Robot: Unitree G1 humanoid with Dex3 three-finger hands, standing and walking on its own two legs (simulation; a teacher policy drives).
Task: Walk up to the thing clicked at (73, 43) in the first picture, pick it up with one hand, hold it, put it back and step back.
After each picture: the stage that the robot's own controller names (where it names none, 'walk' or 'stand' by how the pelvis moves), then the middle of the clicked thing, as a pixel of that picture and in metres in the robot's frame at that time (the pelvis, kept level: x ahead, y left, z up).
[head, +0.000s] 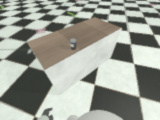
stand; (73, 44) +0.78 +0.22 -0.05
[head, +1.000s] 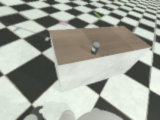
walk; (95, 48) +0.71 -0.03 -0.03
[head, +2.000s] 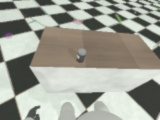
walk; (81, 56) +0.52 +0.09 -0.01
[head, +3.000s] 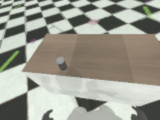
walk; (61, 63) +0.44 +0.28 -0.03
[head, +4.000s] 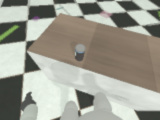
stand; (79, 53) +0.47 +0.10 +0.03
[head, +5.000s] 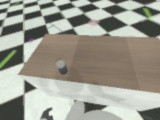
walk; (62, 67) +0.39 +0.26 -0.02
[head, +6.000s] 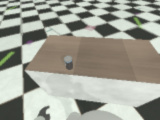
stand; (68, 63) +0.47 +0.22 -0.03
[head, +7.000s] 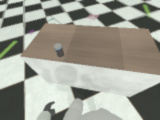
stand; (59, 50) +0.56 +0.30 -0.02
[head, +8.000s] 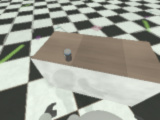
stand; (68, 55) +0.59 +0.24 -0.05
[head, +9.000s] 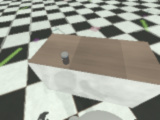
stand; (65, 58) +0.55 +0.26 -0.04
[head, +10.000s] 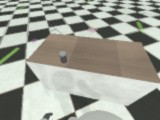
stand; (63, 57) +0.57 +0.29 -0.06
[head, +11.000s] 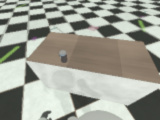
stand; (63, 56) +0.57 +0.28 -0.05
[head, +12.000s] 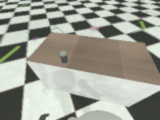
stand; (63, 57) +0.57 +0.26 -0.05
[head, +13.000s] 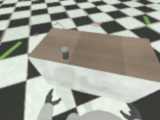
rise first; (65, 53) +0.58 +0.27 -0.05
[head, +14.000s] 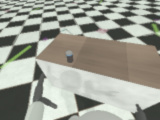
rise first; (69, 56) +0.58 +0.26 -0.05
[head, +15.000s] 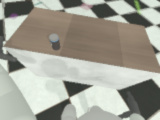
go down; (55, 42) +0.58 +0.25 -0.01
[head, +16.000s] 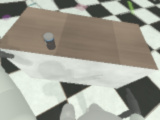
go down; (50, 41) +0.59 +0.26 +0.01
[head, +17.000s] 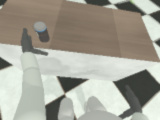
close in; (42, 32) +0.59 +0.27 +0.05
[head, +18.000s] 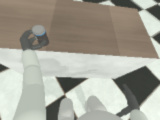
lift; (41, 36) +0.57 +0.25 +0.05
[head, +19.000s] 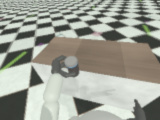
lift; (72, 67) +0.30 +0.12 +0.18
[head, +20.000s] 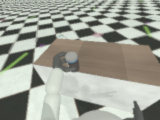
hold; (73, 62) +0.33 +0.13 +0.19
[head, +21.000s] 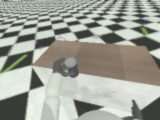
hold; (72, 68) +0.33 +0.13 +0.15
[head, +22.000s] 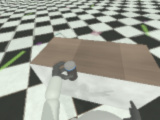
hold; (71, 71) +0.32 +0.14 +0.11
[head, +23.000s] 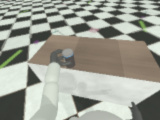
crouch; (69, 58) +0.40 +0.15 +0.14
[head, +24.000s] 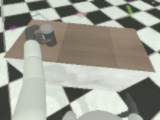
lower; (49, 36) +0.52 +0.23 +0.17
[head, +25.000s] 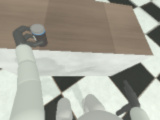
lower; (40, 36) +0.56 +0.22 +0.06
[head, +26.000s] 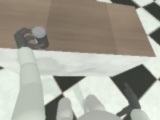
lower; (41, 38) +0.54 +0.23 +0.05
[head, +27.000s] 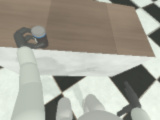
lower; (40, 38) +0.54 +0.23 +0.05
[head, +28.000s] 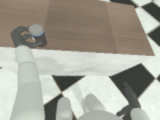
lower; (39, 36) +0.55 +0.23 +0.05
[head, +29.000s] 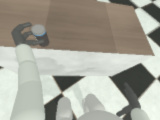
open; (41, 36) +0.56 +0.22 +0.05
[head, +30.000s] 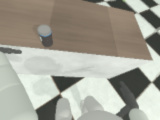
sink last; (46, 36) +0.54 +0.22 +0.05
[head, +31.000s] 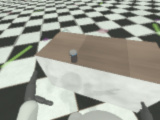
sink last; (73, 56) +0.57 +0.21 +0.00
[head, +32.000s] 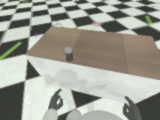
stand; (68, 54) +0.54 +0.21 +0.01
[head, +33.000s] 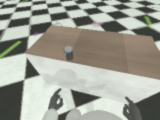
stand; (69, 53) +0.55 +0.21 +0.01
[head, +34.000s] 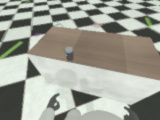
stand; (69, 53) +0.56 +0.21 +0.00
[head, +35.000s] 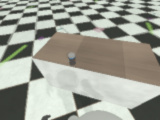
stand; (72, 59) +0.56 +0.20 -0.05
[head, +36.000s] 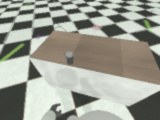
stand; (69, 58) +0.56 +0.22 -0.06
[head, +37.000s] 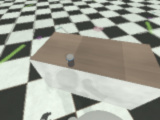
stand; (70, 60) +0.53 +0.21 -0.05
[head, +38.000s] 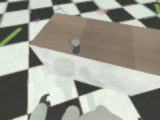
walk; (75, 46) +0.57 +0.15 -0.02
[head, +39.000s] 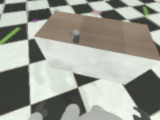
walk; (76, 36) +0.73 +0.20 -0.04
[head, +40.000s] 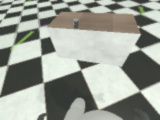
walk; (76, 23) +1.13 +0.33 -0.03
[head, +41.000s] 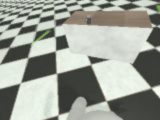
walk; (88, 19) +1.30 +0.25 -0.01
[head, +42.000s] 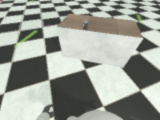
stand; (85, 25) +1.25 +0.12 -0.05
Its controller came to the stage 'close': yes
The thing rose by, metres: 0.23
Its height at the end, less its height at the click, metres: +0.00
